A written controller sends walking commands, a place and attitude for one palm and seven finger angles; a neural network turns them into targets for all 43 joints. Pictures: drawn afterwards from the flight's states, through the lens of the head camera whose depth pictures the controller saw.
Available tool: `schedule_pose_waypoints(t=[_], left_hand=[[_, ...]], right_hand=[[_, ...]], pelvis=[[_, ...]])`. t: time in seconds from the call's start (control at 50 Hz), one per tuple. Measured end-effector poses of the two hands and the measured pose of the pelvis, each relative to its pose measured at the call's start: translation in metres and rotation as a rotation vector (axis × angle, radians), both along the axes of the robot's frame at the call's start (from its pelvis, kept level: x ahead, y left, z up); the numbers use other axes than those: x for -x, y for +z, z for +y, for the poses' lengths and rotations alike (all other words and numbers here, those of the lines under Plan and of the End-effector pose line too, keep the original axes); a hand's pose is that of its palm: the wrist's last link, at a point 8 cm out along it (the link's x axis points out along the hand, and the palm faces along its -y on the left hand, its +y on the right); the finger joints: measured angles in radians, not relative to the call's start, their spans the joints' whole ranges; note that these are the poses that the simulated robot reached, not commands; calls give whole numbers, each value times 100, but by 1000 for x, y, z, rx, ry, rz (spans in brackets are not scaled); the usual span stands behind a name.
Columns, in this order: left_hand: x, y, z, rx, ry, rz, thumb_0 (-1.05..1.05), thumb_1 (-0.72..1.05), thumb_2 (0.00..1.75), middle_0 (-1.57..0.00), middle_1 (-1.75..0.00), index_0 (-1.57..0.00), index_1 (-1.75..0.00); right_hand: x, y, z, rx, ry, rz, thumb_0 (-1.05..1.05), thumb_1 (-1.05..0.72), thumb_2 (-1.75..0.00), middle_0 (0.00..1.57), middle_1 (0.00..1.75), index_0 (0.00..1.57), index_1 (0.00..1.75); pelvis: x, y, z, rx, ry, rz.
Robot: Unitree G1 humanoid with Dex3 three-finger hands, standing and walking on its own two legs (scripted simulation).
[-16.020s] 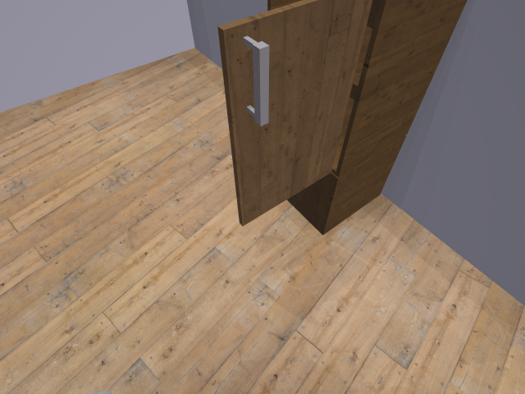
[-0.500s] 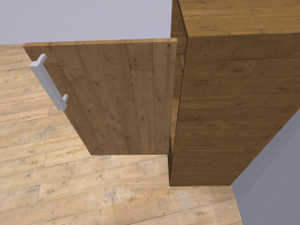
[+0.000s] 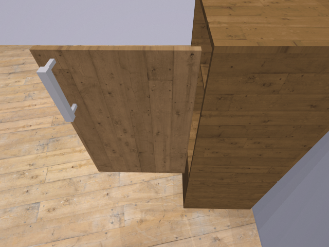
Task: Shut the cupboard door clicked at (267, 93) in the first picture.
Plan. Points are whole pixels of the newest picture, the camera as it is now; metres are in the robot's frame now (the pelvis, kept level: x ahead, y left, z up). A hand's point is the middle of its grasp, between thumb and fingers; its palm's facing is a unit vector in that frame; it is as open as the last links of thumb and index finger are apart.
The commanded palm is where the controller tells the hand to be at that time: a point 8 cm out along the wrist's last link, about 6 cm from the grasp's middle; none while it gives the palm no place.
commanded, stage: look again from close up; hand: left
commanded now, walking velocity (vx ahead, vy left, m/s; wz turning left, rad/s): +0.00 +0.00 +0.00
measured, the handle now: (61, 92) +0.44 +0.29 +0.14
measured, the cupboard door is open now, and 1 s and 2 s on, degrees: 90 90 90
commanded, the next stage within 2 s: shuffle to correct the standing spot in 0.32 s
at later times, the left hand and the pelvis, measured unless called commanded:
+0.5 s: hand out of the picture +0.00 +0.18 -0.17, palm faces +0.03 -0.98 -0.21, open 7.3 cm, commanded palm none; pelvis +0.00 +0.01 +0.00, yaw +0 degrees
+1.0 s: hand out of the picture +0.02 +0.24 -0.18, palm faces +0.06 -0.96 -0.26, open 7.4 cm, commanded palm none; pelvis -0.02 +0.05 -0.01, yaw +0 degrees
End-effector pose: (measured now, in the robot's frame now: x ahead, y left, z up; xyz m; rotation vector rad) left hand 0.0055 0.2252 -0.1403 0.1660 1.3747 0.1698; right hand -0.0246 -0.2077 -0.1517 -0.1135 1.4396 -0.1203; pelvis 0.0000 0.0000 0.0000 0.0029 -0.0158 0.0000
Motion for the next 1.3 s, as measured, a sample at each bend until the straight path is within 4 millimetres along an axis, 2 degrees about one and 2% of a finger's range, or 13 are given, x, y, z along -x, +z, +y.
schedule_pose_waypoints(t=[0.18, 0.54, 0.68, 0.8, 0.96, 1.14, 1.3], left_hand=[[5, -1, 2, 7, 6, 15, 1, 92, 90, -20, -30, -20, -30], [6, -2, 8, 5, 12, 15, 1, 92, 90, -20, -30, -20, -30], [4, -3, 21, -14, 30, -23, 1, 91, 90, -20, -30, -20, -30], [2, -8, 42, -20, 37, -43, 0, 91, 90, -20, -30, -20, -30], [-8, -6, 63, -48, 26, -68, 0, 90, 90, -20, -30, -20, -30], [-9, -6, 45, -8, -5, -25, 0, 92, 90, -19, -30, -20, -30], [-6, -7, 33, 8, -1, 26, 1, 93, 90, -20, -30, -20, -30]], right_hand=[[-2, 1, 2, 9, 4, 2, 0, -91, -89, 20, 30, 19, 30], [12, 1, 11, 3, -6, 39, 0, -91, -89, 20, 30, 20, 30], [13, -2, 13, 11, 5, 41, 0, -91, -89, 20, 30, 20, 30], [15, 1, 19, 35, 9, 18, 0, -91, -89, 20, 30, 20, 30], [12, -6, 33, 34, 15, 0, 0, -91, -89, 20, 30, 20, 30], [-13, -7, 45, 6, 1, -58, 0, -91, -89, 20, 30, 20, 30], [-15, -4, 36, 16, -8, -16, 1, -91, -89, 20, 30, 20, 30]], pelvis=[[-2, 0, 4, 0, 0, -5], [0, -1, 10, -1, 1, -6], [10, -4, 18, -7, 14, 7], [21, -7, 32, -22, 9, 16], [21, -12, 47, -24, 1, -2], [5, -8, 46, -9, -23, -22], [-7, -6, 37, -3, -19, -15]])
